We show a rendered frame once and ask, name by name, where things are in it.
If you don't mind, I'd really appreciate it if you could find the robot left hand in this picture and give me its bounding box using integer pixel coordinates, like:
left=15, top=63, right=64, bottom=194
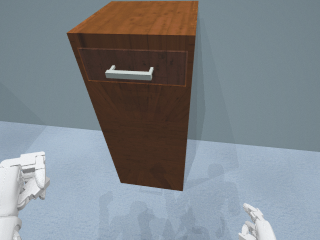
left=0, top=151, right=50, bottom=217

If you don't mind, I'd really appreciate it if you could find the robot right hand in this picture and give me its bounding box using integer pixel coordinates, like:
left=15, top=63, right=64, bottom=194
left=238, top=203, right=277, bottom=240

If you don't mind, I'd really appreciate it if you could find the drawer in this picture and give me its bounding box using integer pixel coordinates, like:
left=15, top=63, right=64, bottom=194
left=79, top=47, right=188, bottom=86

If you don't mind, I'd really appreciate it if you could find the cabinet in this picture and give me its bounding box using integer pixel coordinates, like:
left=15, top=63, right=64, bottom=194
left=66, top=1, right=199, bottom=191

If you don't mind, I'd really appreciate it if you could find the handle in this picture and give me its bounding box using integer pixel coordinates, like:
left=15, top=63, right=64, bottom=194
left=105, top=65, right=154, bottom=81

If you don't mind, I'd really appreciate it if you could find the left robot forearm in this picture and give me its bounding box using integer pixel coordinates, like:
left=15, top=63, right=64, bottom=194
left=0, top=216, right=22, bottom=240

